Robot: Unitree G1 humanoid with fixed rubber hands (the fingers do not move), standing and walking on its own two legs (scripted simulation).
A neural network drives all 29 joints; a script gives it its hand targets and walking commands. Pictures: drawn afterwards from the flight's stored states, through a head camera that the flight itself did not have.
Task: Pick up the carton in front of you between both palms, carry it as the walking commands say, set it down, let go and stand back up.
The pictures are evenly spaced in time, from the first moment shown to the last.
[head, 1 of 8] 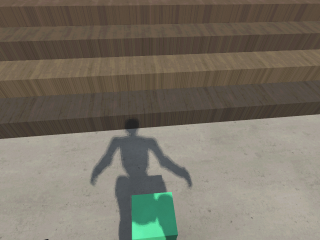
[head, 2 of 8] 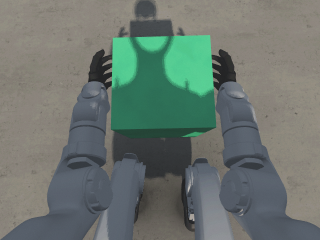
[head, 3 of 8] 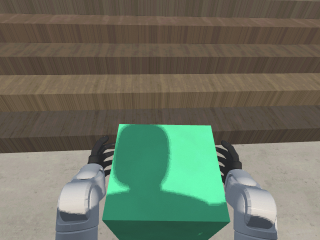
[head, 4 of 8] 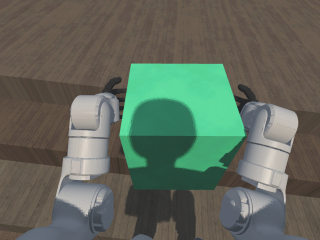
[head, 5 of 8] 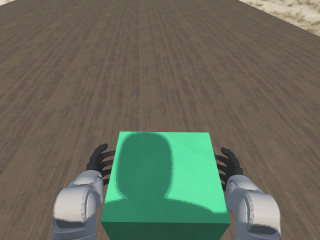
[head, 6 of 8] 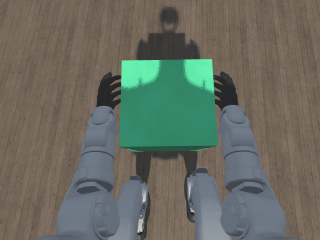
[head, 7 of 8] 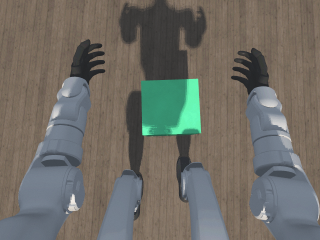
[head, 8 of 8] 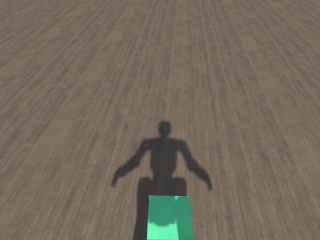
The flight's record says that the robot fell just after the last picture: no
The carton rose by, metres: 1.96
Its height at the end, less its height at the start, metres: +1.18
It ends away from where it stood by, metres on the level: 3.83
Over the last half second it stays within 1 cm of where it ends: yes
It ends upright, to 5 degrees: yes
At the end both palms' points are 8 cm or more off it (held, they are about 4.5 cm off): yes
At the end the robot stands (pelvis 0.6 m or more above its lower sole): yes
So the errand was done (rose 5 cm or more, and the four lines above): yes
